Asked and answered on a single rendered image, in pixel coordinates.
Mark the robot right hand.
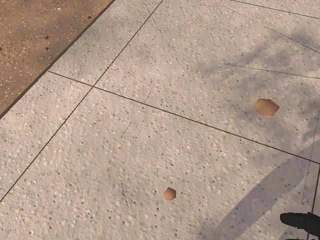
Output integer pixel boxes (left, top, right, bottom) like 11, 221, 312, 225
280, 212, 320, 240

